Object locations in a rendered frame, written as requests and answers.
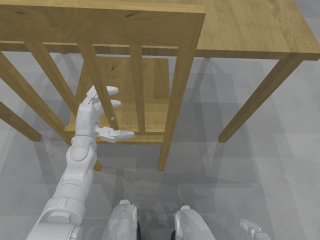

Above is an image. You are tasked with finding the left robot upper arm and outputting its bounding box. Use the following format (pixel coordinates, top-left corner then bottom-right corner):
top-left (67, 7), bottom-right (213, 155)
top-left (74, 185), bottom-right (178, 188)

top-left (28, 222), bottom-right (82, 240)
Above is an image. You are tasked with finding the robot shin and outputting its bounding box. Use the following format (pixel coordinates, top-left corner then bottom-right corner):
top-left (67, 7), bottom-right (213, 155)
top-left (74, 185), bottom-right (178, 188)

top-left (175, 205), bottom-right (190, 240)
top-left (113, 199), bottom-right (137, 240)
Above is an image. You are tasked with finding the robot left forearm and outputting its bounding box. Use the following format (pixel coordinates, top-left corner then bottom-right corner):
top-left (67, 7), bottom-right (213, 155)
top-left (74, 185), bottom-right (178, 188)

top-left (26, 135), bottom-right (97, 240)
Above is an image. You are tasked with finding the table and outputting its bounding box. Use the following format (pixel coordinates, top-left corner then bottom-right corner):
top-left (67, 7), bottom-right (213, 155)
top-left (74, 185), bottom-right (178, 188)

top-left (0, 0), bottom-right (320, 143)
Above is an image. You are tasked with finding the robot right shin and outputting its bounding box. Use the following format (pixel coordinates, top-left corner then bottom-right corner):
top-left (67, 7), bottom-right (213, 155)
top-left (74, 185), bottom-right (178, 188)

top-left (175, 205), bottom-right (190, 240)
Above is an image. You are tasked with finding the robot right hand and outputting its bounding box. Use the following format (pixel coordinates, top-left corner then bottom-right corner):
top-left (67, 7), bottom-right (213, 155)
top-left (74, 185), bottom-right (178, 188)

top-left (239, 219), bottom-right (271, 240)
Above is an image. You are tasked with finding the robot left shin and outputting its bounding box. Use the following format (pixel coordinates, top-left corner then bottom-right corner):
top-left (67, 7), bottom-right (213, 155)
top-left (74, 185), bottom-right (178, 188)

top-left (113, 199), bottom-right (137, 240)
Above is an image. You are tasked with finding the chair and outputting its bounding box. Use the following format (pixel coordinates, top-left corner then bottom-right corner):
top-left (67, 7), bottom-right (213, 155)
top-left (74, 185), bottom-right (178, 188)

top-left (0, 0), bottom-right (206, 171)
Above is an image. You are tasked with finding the robot left hand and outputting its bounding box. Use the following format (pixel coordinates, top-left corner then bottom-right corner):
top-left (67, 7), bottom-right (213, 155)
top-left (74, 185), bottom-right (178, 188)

top-left (75, 85), bottom-right (135, 143)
